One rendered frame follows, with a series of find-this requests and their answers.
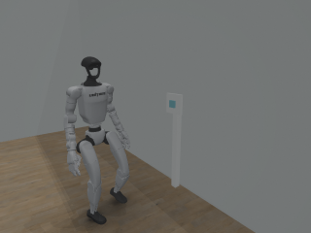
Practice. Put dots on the right robot hand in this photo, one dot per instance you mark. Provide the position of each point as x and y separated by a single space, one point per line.
74 161

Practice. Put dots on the left robot upper arm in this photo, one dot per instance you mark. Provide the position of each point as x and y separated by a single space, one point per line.
110 90

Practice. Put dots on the button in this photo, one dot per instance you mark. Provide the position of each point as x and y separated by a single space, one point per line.
172 104

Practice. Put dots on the robot right forearm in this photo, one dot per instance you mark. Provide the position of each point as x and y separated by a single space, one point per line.
69 134

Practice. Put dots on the robot right thigh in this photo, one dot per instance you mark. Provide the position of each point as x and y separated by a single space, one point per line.
86 149

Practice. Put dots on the robot left forearm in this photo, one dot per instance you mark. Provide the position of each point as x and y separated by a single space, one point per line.
116 121

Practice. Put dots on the panel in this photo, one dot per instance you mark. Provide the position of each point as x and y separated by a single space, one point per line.
176 135

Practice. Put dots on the left robot foot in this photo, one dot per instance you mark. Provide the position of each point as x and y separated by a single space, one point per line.
119 196

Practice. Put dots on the left robot hand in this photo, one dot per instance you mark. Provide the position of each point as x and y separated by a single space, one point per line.
124 139

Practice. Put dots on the right robot upper arm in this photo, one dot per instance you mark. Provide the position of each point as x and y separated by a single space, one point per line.
72 94

